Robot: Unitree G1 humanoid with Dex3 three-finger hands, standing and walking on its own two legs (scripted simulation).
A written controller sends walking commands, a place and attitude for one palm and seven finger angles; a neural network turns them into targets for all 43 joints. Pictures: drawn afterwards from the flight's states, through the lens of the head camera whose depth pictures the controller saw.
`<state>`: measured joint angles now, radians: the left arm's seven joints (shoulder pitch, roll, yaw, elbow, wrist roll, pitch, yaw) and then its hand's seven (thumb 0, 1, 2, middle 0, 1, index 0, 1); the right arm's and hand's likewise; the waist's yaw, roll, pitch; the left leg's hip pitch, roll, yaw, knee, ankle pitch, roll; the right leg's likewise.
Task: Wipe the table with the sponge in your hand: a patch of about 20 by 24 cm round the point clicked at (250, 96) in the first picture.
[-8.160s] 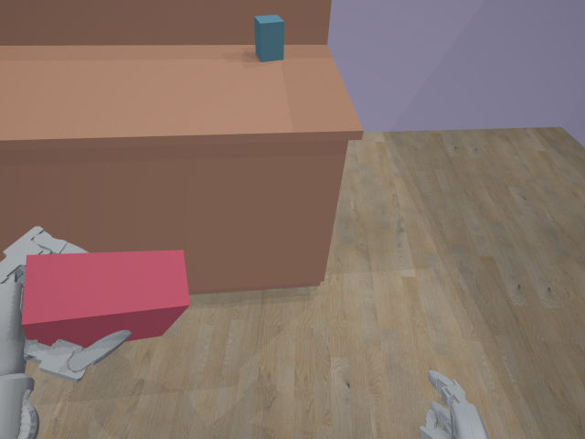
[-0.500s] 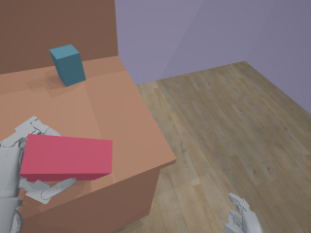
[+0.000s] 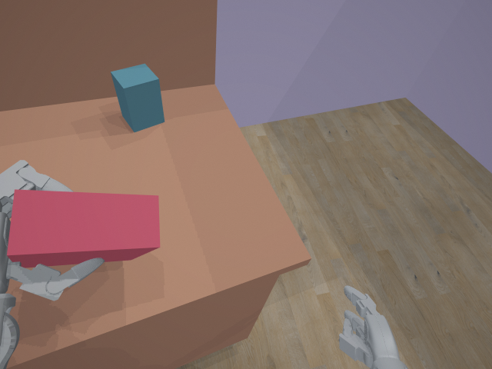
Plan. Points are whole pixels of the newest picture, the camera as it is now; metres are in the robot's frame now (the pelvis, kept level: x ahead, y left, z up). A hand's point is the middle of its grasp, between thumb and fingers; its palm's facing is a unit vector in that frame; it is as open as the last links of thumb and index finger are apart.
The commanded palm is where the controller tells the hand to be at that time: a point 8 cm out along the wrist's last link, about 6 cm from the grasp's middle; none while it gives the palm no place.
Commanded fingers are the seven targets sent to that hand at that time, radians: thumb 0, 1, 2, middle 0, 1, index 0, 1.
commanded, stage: come to a stop and stand still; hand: left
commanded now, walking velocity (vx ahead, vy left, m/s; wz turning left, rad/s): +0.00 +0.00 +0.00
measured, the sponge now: (107, 232) +0.24 +0.21 +0.14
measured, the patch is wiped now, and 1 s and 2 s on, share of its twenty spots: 0.00 0.00 0.00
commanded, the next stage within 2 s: look again from close up in 0.16 s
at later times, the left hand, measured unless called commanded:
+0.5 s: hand (74, 240) +0.21 +0.23 +0.16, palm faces +0.39 -0.85 -0.36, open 10.2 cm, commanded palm +0.16 +0.26 +0.18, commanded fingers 0.00 0.10 1.30 -1.20 -1.60 -1.20 -1.60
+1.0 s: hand (41, 197) +0.24 +0.27 +0.19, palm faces +0.50 -0.77 -0.41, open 10.2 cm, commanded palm +0.16 +0.25 +0.18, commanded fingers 0.00 0.10 1.30 -1.20 -1.60 -1.20 -1.60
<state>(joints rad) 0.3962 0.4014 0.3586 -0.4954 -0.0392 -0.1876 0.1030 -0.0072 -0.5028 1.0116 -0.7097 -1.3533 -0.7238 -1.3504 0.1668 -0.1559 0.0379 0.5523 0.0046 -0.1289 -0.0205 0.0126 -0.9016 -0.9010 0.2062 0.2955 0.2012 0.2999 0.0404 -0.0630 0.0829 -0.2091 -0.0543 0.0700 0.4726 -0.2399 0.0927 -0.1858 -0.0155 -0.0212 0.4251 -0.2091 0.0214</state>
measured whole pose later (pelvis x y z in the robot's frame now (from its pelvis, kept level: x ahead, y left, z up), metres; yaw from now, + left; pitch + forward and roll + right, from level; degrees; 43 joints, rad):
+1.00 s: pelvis +0.00 -0.03 +0.00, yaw +0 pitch +0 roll -1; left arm 0.20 0.48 0.46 -0.30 -0.04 -0.23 0.10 -0.01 -0.50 1.01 -0.71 -1.35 -0.73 -1.35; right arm 0.18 -0.19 0.03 0.58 0.01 -0.15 -0.02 0.01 -0.90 -0.90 0.20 0.30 0.20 0.30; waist 0.06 -0.03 0.06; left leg -0.25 -0.02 0.05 0.47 -0.23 0.06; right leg -0.22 0.02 -0.04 0.40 -0.19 -0.01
